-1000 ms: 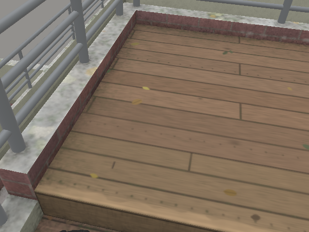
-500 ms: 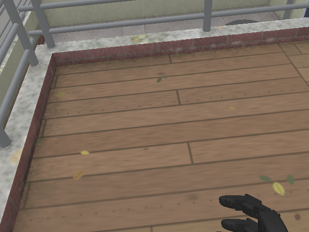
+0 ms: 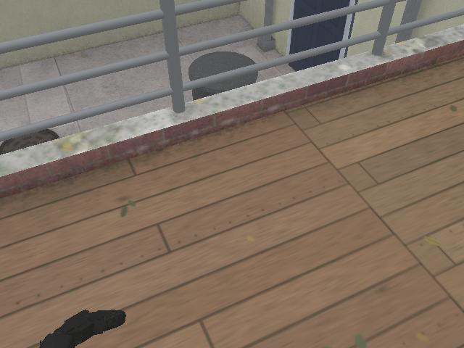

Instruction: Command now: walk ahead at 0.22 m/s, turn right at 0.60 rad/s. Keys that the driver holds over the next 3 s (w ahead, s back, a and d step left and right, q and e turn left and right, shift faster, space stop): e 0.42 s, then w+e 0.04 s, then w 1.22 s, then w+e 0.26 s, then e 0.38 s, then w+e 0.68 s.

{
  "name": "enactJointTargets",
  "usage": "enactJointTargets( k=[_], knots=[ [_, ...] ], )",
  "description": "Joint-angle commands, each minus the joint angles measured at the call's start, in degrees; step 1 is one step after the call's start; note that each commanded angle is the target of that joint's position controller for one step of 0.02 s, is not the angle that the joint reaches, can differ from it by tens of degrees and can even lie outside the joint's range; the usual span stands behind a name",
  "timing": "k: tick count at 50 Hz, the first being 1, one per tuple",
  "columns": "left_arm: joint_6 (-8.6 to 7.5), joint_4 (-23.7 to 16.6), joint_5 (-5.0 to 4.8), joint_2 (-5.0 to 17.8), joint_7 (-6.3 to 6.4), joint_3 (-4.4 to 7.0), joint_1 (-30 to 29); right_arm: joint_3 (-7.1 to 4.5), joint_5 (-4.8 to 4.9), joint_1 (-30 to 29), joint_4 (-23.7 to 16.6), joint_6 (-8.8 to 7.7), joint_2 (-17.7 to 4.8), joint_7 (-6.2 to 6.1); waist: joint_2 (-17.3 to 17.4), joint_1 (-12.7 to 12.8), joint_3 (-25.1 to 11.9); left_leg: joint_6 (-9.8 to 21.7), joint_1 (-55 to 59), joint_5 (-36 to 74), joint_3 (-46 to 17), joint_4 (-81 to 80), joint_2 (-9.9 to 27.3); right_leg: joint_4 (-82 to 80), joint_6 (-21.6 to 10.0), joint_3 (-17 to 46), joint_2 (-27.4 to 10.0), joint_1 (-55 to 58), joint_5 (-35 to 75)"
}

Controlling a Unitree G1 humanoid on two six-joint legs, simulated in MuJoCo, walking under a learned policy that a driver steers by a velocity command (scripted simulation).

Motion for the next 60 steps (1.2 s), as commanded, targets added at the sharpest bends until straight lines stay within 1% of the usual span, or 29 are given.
enactJointTargets(
  k=[1, 3, 6, 10, 11, 12, 13, 14, 16, 21, 23, 27, 29, 32, 33, 34, 35, 37, 40, 43, 49, 51, 52, 54, 55, 56, 57, 58, 60],
  knots=[
    [-0.19, -2.63, 0.36, -0.35, 0.33, -0.88, 3.31, 0.23, -0.61, -11.48, -6.21, -1.94, -5.36, -0.65, 7.52, 4.89, 3.80, 3.99, -11.11, 30.74, -0.07, -22.59, 4.69, -24.70, 3.34, -5.03, -1.90, 17.33, 9.10],
    [-0.28, -3.28, -0.32, 1.14, -0.44, -0.03, -1.38, -1.05, 1.97, -8.49, -7.11, -2.01, -10.00, -1.73, 6.59, 1.26, -0.59, 5.08, 3.18, 35.73, -1.12, -21.09, 7.46, -37.29, 3.79, -6.14, -2.11, 17.61, 9.43],
    [0.56, -3.80, 0.09, 1.47, -1.78, 0.69, -4.52, -2.30, 2.66, -5.74, -9.02, -0.23, -12.50, -2.26, 6.64, -1.75, -1.73, 5.52, 17.31, 40.72, -3.62, -16.19, 13.09, -46.20, 2.40, -7.53, -2.50, 14.57, 3.77],
    [1.05, -0.53, 0.96, 5.88, -1.62, 3.57, 7.57, -2.68, 3.08, -6.12, -10.75, 1.73, -11.03, -1.81, 6.42, 3.15, -4.10, 1.97, 13.89, 47.47, -0.99, 2.19, 10.82, -58.15, -2.67, -10.92, 3.00, 30.87, 3.20],
    [0.56, -0.24, 1.28, 10.68, -0.70, 5.44, 12.78, -2.61, 2.32, -4.31, -11.48, 1.51, -10.14, -1.48, 0.35, 5.12, -6.47, -1.28, 4.16, 32.91, -0.54, 15.31, 6.67, -60.84, -5.86, -1.79, -1.11, 42.41, 19.35],
    [0.35, -2.13, 1.38, 15.43, 0.15, 5.93, 11.33, -1.02, -0.62, -3.22, -14.40, 1.21, -4.17, -1.06, -14.43, 0.41, -7.90, -4.00, -15.70, -14.84, -0.80, 35.06, -1.91, -56.33, -13.18, 17.04, -13.56, 53.58, 48.68],
    [-0.53, -4.30, 2.98, 13.60, 0.19, 4.95, 9.68, -0.48, 0.63, 0.06, -15.02, 0.41, -6.16, 0.14, -14.13, 0.70, -20.91, -5.23, -22.28, -19.76, -15.28, 46.42, -5.51, -63.40, -24.02, 36.56, -22.29, 58.72, 31.77],
    [-0.70, -5.25, 3.49, 9.84, 0.08, 4.11, 8.37, -0.84, 1.89, -5.31, -15.15, 0.24, -7.99, 0.60, -6.66, 2.93, -20.07, -4.90, -23.87, -14.34, -19.44, 47.81, -2.64, -65.41, -20.64, 32.60, -19.39, 56.39, 23.53],
    [-0.75, -5.92, 1.35, 7.03, 0.47, 3.31, 4.11, -0.48, 0.58, -9.98, -16.25, 0.83, -6.93, -0.55, 2.13, 1.17, -13.21, -4.67, -25.76, -5.44, -19.90, 42.78, 0.31, -65.43, -13.57, 24.41, -14.01, 46.68, 11.62],
    [-0.23, -5.55, 2.31, 8.43, 1.67, 3.55, 3.17, -1.20, 0.13, -9.66, -17.18, 2.69, -6.48, -2.55, -0.68, -1.52, -10.49, -5.98, -19.08, -2.10, -18.03, 31.76, -0.97, -65.64, -10.59, 18.17, -8.31, 34.14, 19.78],
    [0.23, -5.18, 2.31, 9.20, 2.41, 4.07, 3.88, -1.26, 0.90, -11.08, -17.73, 2.98, -5.87, -2.95, -1.83, -1.15, -10.35, -6.21, -18.42, -0.22, -17.94, 26.68, -1.25, -66.99, -9.79, 18.52, -6.65, 31.72, 3.67],
    [0.83, -5.02, 1.56, 8.95, 2.85, 4.07, 3.47, -1.46, 1.75, -11.01, -17.87, 2.81, -5.51, -1.88, -8.86, -0.60, -8.95, -5.61, -11.25, -0.20, -14.52, 14.68, -1.94, -69.49, -7.04, 18.01, -5.08, 27.06, -19.54],
    [0.60, -3.96, 1.75, 9.11, 2.27, 3.96, 6.11, -1.35, 1.49, -10.24, -17.45, 2.15, -5.21, -0.94, -9.92, 0.47, -9.28, -5.05, -5.83, -3.40, -11.96, 9.95, -2.99, -68.44, -6.45, 18.27, -5.65, 26.67, -23.50],
    [0.93, -1.69, 1.09, 6.96, 1.77, 3.37, 8.03, -1.35, 2.22, -4.41, -15.04, 1.09, -3.59, 0.43, -9.25, -2.51, -4.90, -1.23, 6.24, 0.23, -9.99, -6.40, -3.26, -63.75, -3.51, 16.33, -3.19, 22.22, -31.96],
    [0.73, -2.74, 0.79, 4.12, 1.86, 2.72, 5.74, -2.01, 1.50, -0.47, -14.20, 0.70, -6.34, 0.59, -3.68, -3.68, -1.71, 1.71, 10.45, -7.14, -20.78, -12.00, 4.45, -52.32, -0.82, 12.72, -0.28, 14.37, -30.45],
    [0.01, -3.20, 0.42, 0.26, 1.87, 1.62, 5.29, -2.49, 0.31, 1.63, -14.32, 0.68, -10.67, 0.51, 8.64, -2.44, 0.06, 6.51, 14.62, -17.15, -38.20, -20.09, 15.61, -34.22, 2.83, 1.66, 6.72, 3.48, -24.84],
    [-1.28, -5.25, -0.14, 4.18, 1.51, 2.54, 2.29, -4.10, -0.20, 2.69, -13.95, 0.06, -14.03, 1.02, 16.02, -2.74, 5.59, 13.37, 12.60, -28.20, -56.18, -27.62, 21.79, -26.66, 2.75, 2.48, 3.78, -6.42, -23.15],
    [-1.99, -3.72, -0.14, 7.56, 1.63, 3.61, 2.10, -3.01, 1.10, -1.42, -14.58, -0.56, -10.37, 0.63, 10.34, -1.06, 9.34, 11.21, 11.08, -24.05, -47.73, -26.79, 17.94, -20.82, 3.99, 2.87, -1.09, -8.40, -12.28],
    [-2.83, -2.93, 1.00, 6.29, 2.41, 3.67, 0.37, -1.61, 0.95, -0.84, -12.20, -1.22, -7.28, 0.55, 9.53, -1.53, 9.10, 8.18, 7.55, -6.66, -34.00, -29.13, 11.49, -22.76, 4.51, -1.32, -3.69, -2.70, -1.39],
    [-3.17, -3.11, 0.87, 2.07, 1.42, 2.41, -2.07, -0.50, 1.52, 3.92, -8.47, -1.57, -4.65, 0.68, 9.15, -3.24, 6.03, 7.05, 10.52, 8.52, -24.60, -28.05, 7.89, -32.39, 3.53, -4.06, -3.42, 3.05, 3.79],
    [-3.22, -4.91, -0.25, 0.12, -1.15, 1.36, -10.09, -0.77, 2.44, 8.83, -5.64, -1.17, -9.41, 1.11, 9.07, -7.01, 4.22, 7.54, 15.05, 16.30, -21.30, -25.56, 10.01, -51.30, 3.30, -8.23, -0.19, 14.34, 2.88],
    [-3.49, -5.31, -0.39, 2.07, -1.37, 1.83, -9.92, -1.35, 3.16, 8.58, -5.62, -0.07, -11.38, 1.13, 10.67, -6.30, 4.88, 7.49, 16.63, 22.09, -21.97, -22.70, 11.40, -55.14, 2.89, -8.60, 0.61, 17.27, -0.77],
    [-3.46, -5.05, -0.65, 2.71, -1.57, 2.29, -8.79, -1.00, 3.93, 8.86, -5.29, 0.32, -10.00, 1.27, 11.80, -4.95, 4.02, 6.85, 17.75, 30.73, -21.90, -19.78, 11.67, -57.61, 2.18, -8.75, 1.64, 21.14, -2.18],
    [-3.40, -1.42, 0.04, 6.06, -0.78, 4.23, 3.89, -0.88, 4.40, 6.89, -5.37, 0.61, -10.23, 0.66, 11.20, 2.41, -3.06, 4.30, 15.32, 49.67, -18.16, -6.36, 9.06, -62.93, -0.92, -9.15, 3.14, 39.88, 2.16],
    [-3.24, 0.73, 1.02, 10.03, 0.11, 5.44, 16.32, -0.52, 3.24, 4.15, -7.44, 0.12, -9.60, 0.42, 7.72, 8.09, -11.93, 2.33, 2.32, 38.54, -16.19, 9.31, 6.89, -59.66, -4.67, 1.76, -6.60, 59.63, 4.94],
    [-3.19, 1.76, 1.87, 16.54, 0.63, 6.73, 21.92, 1.59, 2.16, 8.50, -9.34, -1.41, -3.59, 0.53, -12.10, 7.05, -20.99, -1.54, -21.57, 4.89, -14.35, 30.93, -1.73, -62.73, -14.48, 26.96, -22.03, 79.63, -0.17],
    [-3.10, 2.44, 1.70, 10.86, 0.72, 5.35, 23.34, 0.17, 2.68, 7.09, -8.40, -2.71, -8.29, 0.86, -10.91, 8.16, -21.23, -1.22, -28.43, -11.21, -20.54, 38.46, -1.24, -67.94, -15.90, 35.31, -23.27, 77.41, -2.67],
    [-3.00, 2.92, 1.47, 8.65, 0.95, 4.32, 19.36, -0.75, 3.83, 1.09, -10.13, -2.96, -10.02, 1.04, -7.31, 7.00, -11.41, -1.02, -32.50, -6.44, -19.04, 41.00, 1.81, -68.24, -13.18, 25.23, -20.55, 69.33, -0.04],
    [-3.04, 2.72, 1.08, 5.60, 0.10, 3.28, 12.25, -0.38, 2.09, -3.42, -10.99, -2.52, -8.36, 1.03, -0.87, 2.91, -2.87, -1.36, -29.39, 1.61, -17.68, 36.08, 5.19, -72.99, -11.00, 15.70, -15.59, 53.08, 2.64]
  ],
)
